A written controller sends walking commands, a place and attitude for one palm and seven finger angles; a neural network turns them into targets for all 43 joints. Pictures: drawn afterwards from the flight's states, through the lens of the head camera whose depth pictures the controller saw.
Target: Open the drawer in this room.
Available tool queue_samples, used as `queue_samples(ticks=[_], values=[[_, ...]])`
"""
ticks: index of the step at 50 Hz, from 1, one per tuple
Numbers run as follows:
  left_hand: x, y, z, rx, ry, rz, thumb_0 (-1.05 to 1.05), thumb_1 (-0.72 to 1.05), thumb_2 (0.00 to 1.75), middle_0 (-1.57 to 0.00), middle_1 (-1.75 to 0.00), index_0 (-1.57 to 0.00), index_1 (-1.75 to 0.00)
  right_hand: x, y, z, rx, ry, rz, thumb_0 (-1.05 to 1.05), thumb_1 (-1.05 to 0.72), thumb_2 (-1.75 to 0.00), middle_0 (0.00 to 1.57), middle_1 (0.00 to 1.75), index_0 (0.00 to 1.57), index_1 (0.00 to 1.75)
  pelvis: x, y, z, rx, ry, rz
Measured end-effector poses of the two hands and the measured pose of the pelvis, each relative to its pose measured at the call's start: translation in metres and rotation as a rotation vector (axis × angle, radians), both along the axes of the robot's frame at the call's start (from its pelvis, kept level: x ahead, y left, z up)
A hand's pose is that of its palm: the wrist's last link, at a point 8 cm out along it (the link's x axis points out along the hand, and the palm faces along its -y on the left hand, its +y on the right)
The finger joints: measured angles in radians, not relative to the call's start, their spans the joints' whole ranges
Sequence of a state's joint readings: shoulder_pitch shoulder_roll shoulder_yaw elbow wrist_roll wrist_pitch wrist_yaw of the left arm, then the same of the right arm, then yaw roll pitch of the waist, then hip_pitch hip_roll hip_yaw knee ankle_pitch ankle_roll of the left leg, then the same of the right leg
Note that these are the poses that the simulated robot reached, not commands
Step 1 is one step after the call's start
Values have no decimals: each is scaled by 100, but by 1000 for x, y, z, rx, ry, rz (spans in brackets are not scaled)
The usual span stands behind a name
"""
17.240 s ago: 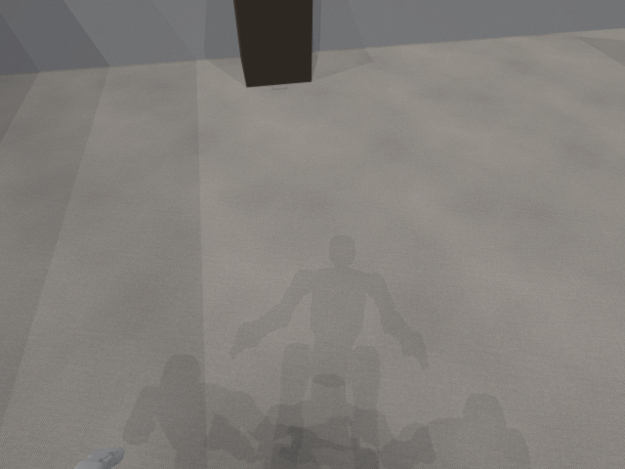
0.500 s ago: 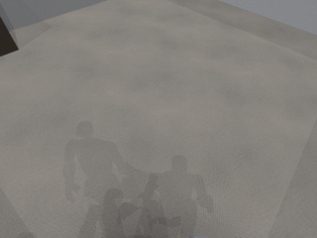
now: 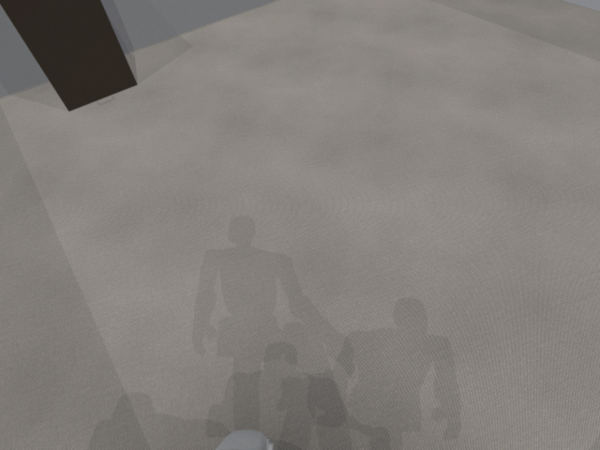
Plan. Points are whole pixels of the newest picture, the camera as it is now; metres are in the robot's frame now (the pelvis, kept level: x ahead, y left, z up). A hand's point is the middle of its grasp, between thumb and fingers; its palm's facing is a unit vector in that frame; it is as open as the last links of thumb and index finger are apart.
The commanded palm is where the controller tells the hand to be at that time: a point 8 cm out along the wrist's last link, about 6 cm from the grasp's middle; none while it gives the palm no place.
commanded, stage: turn or walk to find it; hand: left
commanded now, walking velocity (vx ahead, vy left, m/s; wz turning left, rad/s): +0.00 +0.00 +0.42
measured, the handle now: out of the picture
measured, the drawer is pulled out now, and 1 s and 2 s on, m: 0.00 0.00 0.00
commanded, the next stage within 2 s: stand and wait in 1.56 s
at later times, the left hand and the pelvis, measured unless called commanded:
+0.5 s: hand out of the picture +0.03 +0.27 -0.16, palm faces +0.23 -0.94 -0.25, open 7.4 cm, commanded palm none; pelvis -0.01 +0.04 +0.00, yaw +12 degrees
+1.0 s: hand out of the picture -0.07 +0.19 -0.16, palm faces +0.46 -0.85 -0.26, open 7.4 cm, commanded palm none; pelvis -0.02 +0.00 +0.00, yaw +26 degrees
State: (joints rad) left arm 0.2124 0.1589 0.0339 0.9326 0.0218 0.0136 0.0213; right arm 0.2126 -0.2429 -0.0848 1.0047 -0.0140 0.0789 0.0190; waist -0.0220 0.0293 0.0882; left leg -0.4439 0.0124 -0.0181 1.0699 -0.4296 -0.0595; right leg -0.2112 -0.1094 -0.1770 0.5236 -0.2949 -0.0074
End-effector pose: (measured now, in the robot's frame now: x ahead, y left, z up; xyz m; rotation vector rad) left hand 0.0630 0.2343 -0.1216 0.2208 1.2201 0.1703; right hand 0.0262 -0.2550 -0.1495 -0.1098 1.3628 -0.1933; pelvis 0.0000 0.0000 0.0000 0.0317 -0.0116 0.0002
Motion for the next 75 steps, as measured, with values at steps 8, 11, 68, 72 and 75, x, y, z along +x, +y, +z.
queue_samples(ticks=[8, 11, 68, 72, 75], values=[[-58, 43, -28, -35, 90, 129, 1, 90, 89, -20, -30, -20, -30, 50, 32, 8, -56, -68, 144, 0, -91, -90, 20, 30, 20, 30, -5, 30, -11, -27, 10, 79], [-76, 63, -38, -34, 136, 172, 1, 90, 90, -20, -30, -20, -30, 68, 50, 14, -71, -128, 186, 0, -91, -90, 20, 30, 20, 30, -8, 41, -14, -25, 5, 90], [-225, 46, -17, -43, 55, 671, 1, 91, 90, -20, -30, -20, -30, 136, 150, 31, -5, -198, 711, 0, -90, -90, 20, 30, 21, 30, -49, 41, 2, -50, -12, 599], [-206, 50, -10, -19, -1, 668, 1, 90, 90, -20, -30, -20, -30, 128, 144, 25, 13, -167, 711, 0, -90, -90, 20, 30, 21, 30, -48, 36, 2, -44, -7, 629], [-191, 48, -5, 1, -38, 664, 1, 90, 90, -20, -30, -20, -30, 123, 132, 16, 21, -130, 707, 0, -90, -90, 20, 30, 21, 30, -45, 29, 1, -39, -2, 655]])
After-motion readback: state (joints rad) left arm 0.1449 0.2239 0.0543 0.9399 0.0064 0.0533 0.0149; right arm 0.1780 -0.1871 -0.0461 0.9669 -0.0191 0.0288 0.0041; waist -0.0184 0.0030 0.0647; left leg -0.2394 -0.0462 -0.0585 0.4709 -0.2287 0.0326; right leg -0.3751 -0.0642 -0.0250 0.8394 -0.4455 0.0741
